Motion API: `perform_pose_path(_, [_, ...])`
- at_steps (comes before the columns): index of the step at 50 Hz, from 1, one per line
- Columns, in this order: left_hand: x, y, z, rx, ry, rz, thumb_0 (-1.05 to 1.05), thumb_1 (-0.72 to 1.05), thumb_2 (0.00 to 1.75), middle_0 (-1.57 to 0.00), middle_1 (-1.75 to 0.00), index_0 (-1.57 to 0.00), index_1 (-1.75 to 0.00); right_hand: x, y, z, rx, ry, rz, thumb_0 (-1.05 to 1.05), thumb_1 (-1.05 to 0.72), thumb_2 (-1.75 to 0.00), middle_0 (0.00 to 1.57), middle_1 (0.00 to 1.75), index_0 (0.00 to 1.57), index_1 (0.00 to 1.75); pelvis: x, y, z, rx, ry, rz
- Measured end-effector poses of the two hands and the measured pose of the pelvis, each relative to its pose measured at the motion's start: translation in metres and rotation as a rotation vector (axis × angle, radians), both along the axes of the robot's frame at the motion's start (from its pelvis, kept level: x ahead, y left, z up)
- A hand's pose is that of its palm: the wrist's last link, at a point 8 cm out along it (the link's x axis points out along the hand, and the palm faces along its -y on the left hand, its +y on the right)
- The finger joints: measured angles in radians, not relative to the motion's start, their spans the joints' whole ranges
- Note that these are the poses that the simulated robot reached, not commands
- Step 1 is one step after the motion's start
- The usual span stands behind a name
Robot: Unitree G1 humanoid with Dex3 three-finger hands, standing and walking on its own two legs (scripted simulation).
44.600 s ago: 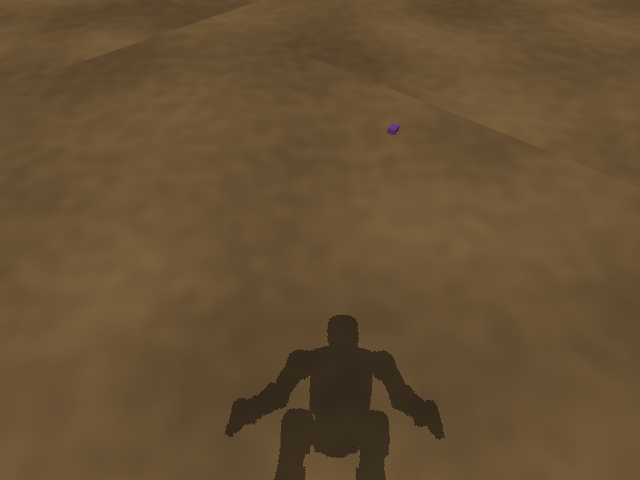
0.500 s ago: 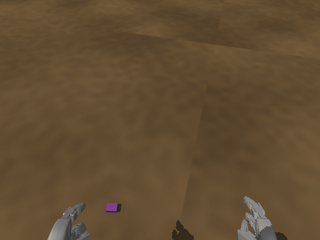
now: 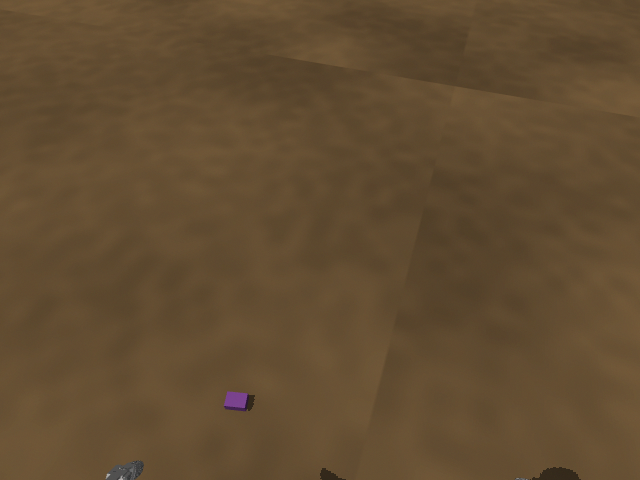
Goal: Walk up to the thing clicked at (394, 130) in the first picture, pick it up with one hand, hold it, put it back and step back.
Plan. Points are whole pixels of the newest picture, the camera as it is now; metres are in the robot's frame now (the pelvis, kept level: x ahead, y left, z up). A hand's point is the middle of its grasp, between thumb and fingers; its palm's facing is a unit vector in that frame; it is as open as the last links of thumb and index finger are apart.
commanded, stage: stand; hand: left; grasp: from above
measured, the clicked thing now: (236, 401) +0.45 +0.27 -0.73
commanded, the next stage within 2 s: none
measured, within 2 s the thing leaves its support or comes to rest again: neither
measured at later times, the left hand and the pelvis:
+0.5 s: hand out of the picture +0.03 +0.25 -0.13, palm faces +0.05 -0.94 -0.34, open 7.4 cm; pelvis -0.01 +0.01 +0.03, yaw +0 degrees
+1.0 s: hand out of the picture +0.04 +0.23 -0.13, palm faces +0.03 -0.94 -0.33, open 7.4 cm; pelvis -0.01 -0.01 +0.03, yaw +0 degrees
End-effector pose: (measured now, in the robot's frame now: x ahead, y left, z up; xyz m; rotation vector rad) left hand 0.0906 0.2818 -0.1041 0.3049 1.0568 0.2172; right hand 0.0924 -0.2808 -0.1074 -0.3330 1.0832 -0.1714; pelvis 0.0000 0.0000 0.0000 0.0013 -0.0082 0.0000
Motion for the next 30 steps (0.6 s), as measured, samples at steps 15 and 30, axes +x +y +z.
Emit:
perform_pose_path(15, [-0.052, 0.005, 0.001, -0.040, 0.161, 0.080, 0.01, 0.90, 0.90, -0.20, -0.30, -0.20, -0.30, -0.028, 0.020, 0.007, 0.038, 0.102, -0.048, 0.01, -0.90, -0.90, 0.20, 0.30, 0.21, 0.30, -0.003, 0.009, 0.024, -0.006, -0.063, 0.005])
perform_pose_path(30, [-0.070, 0.006, 0.010, -0.017, 0.196, 0.089, 0.01, 0.90, 0.90, -0.20, -0.30, -0.20, -0.30, -0.039, 0.005, 0.010, 0.042, 0.124, -0.063, 0.01, -0.90, -0.90, 0.20, 0.30, 0.21, 0.30, -0.012, 0.001, 0.031, -0.001, -0.083, 0.009])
